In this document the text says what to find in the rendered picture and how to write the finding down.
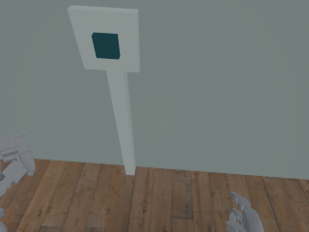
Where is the left robot hand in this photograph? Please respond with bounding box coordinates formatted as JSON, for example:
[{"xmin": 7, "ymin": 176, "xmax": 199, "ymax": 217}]
[{"xmin": 0, "ymin": 131, "xmax": 36, "ymax": 197}]

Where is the button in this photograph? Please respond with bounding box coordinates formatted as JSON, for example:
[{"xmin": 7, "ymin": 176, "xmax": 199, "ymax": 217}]
[{"xmin": 92, "ymin": 32, "xmax": 121, "ymax": 60}]

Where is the right robot hand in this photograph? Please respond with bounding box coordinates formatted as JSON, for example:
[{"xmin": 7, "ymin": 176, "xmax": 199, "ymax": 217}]
[{"xmin": 226, "ymin": 191, "xmax": 265, "ymax": 232}]

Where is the panel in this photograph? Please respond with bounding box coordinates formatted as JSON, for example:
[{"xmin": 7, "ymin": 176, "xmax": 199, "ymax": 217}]
[{"xmin": 68, "ymin": 5, "xmax": 140, "ymax": 176}]

